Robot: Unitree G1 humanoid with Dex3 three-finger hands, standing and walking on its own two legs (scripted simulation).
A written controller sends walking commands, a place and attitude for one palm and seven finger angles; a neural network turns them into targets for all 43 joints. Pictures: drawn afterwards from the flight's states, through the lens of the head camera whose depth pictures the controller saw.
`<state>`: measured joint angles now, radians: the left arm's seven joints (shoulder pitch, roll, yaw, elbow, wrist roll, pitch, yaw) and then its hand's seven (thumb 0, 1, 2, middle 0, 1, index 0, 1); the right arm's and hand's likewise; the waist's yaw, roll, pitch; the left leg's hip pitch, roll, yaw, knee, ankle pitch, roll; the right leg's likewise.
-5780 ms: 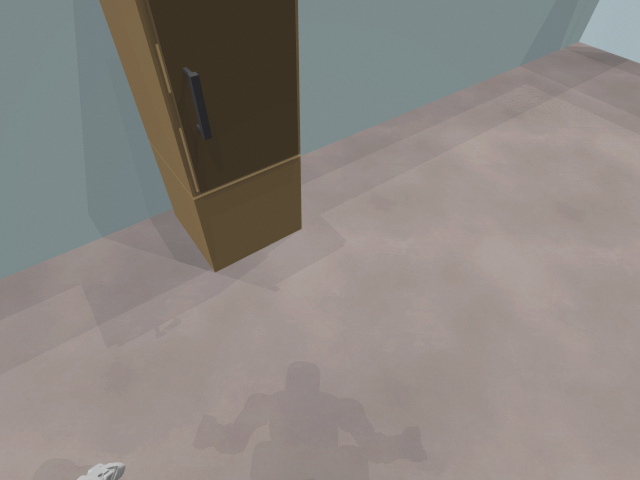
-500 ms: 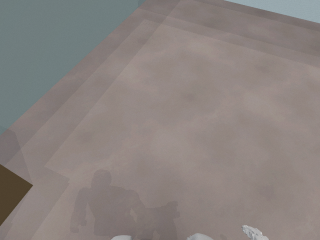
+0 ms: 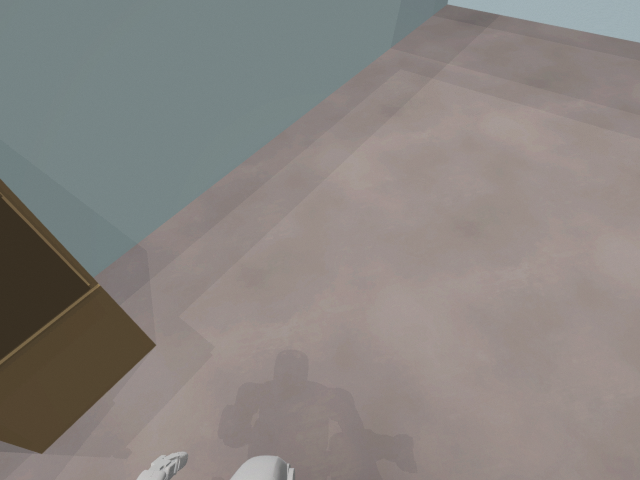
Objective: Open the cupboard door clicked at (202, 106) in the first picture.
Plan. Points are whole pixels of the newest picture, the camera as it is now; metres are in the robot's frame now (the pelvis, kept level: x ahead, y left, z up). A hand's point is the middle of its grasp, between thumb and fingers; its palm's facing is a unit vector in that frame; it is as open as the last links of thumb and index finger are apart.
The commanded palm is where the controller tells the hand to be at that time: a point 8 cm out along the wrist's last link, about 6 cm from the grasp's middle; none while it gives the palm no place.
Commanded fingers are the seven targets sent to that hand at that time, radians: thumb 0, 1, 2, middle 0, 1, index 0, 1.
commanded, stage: turn to face it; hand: left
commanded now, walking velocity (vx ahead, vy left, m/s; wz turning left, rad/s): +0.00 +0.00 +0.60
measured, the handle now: out of the picture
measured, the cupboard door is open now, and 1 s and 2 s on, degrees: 0 0 0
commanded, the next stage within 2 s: take the last steps up to it in 1.52 s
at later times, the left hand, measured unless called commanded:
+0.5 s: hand out of the picture +0.01 +0.28 -0.16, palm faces +0.33 -0.90 -0.27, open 7.4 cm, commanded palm none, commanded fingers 0.00 0.90 0.90 -0.20 -0.30 -0.20 -0.30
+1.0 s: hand out of the picture -0.05 +0.20 -0.16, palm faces +0.59 -0.76 -0.27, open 7.4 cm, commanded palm none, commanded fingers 0.00 0.90 0.90 -0.20 -0.30 -0.20 -0.30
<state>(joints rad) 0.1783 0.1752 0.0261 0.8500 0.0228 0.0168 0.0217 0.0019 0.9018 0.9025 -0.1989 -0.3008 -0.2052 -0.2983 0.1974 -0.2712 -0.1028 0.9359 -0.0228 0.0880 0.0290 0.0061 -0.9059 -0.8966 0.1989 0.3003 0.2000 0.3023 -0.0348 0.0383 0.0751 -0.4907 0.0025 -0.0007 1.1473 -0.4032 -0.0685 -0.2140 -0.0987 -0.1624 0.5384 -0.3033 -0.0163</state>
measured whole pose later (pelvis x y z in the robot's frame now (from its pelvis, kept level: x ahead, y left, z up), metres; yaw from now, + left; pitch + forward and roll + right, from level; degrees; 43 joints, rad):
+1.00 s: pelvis +0.01 +0.00 +0.00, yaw +37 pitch +0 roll +2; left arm 0.22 0.20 0.03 0.88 0.03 0.02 0.02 0.00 0.90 0.90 -0.20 -0.30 -0.21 -0.30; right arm 0.17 -0.26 -0.09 0.95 -0.02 0.09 0.03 0.01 -0.91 -0.90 0.20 0.30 0.20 0.30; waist -0.01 0.00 0.09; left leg -0.41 0.04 0.04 0.91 -0.43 -0.07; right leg -0.19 -0.14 -0.22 0.54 -0.33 0.01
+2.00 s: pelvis +0.02 +0.02 +0.01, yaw +57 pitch -1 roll +1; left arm 0.44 0.15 0.04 1.11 0.03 -0.03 0.01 0.00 0.91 0.90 -0.20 -0.30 -0.20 -0.30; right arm 0.22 -0.20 -0.07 1.05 -0.03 0.04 0.03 0.01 -0.91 -0.90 0.20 0.30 0.20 0.30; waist 0.07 0.00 0.00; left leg -0.34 0.08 0.06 0.74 -0.36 -0.03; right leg -0.13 -0.08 -0.19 0.37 -0.23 -0.01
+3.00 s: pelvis +0.17 +0.25 -0.01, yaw +55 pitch -2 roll -1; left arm 0.21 0.16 0.05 1.03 0.03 0.02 0.03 -0.01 0.92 0.90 -0.20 -0.30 -0.20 -0.30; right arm 0.12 -0.19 -0.06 1.00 -0.01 0.04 -0.03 0.00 -0.92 -0.90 0.20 0.30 0.20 0.30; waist 0.03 0.01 0.08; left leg -0.39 0.03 0.04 0.73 -0.34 -0.04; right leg -0.25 -0.02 -0.15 0.55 -0.27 -0.05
